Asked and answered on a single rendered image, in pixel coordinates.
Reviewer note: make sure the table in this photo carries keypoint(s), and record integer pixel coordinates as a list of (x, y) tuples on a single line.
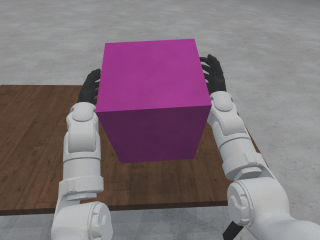
[(32, 129)]

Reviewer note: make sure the robot right forearm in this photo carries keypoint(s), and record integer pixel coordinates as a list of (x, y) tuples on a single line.
[(240, 159)]

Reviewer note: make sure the left robot hand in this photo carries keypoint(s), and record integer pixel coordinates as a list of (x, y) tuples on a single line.
[(88, 92)]

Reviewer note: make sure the right robot hand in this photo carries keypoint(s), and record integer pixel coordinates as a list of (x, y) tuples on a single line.
[(215, 77)]

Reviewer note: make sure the left robot upper arm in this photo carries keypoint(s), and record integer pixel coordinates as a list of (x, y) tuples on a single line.
[(86, 221)]

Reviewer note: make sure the right robot upper arm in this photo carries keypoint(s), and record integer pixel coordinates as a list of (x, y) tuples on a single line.
[(261, 206)]

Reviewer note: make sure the robot left forearm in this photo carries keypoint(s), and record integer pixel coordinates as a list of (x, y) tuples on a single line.
[(82, 178)]

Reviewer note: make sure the carton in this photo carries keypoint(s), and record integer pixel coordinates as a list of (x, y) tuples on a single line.
[(153, 101)]

